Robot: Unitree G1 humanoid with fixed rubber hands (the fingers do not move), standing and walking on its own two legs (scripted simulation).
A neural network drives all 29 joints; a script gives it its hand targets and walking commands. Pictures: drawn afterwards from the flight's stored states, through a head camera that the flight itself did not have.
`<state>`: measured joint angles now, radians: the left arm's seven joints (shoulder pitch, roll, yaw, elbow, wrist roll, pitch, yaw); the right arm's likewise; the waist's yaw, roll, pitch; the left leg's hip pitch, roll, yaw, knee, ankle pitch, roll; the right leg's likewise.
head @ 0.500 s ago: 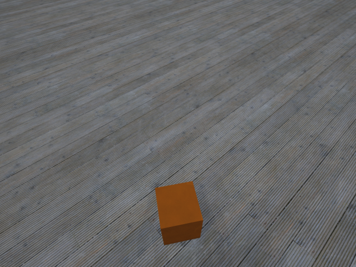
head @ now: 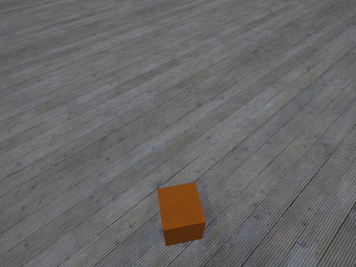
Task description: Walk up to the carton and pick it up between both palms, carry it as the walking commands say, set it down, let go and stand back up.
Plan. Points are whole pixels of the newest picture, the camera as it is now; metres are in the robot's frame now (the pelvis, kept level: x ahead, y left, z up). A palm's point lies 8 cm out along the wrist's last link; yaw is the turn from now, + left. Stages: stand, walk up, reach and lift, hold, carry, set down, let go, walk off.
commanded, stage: walk up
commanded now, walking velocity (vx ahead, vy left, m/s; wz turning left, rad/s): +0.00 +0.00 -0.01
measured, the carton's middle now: (180, 214) +0.50 +0.03 -0.66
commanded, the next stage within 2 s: none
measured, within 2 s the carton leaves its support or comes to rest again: neither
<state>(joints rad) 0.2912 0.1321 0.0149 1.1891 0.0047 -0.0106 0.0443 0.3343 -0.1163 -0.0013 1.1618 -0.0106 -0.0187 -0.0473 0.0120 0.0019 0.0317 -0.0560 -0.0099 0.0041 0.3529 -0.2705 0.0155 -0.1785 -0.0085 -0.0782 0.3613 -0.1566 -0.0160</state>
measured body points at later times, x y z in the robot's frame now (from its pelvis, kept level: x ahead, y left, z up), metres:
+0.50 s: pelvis +0.01 +0.01 +0.00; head +0.02 +0.02 +0.45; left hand -0.02 +0.23 -0.17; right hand -0.01 -0.20 -0.16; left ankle -0.05 +0.11 -0.75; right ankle +0.03 -0.11 -0.75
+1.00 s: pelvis +0.11 -0.06 -0.02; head +0.15 -0.07 +0.43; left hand +0.21 +0.19 -0.15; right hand +0.01 -0.30 -0.17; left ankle -0.04 +0.09 -0.70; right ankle +0.19 -0.18 -0.75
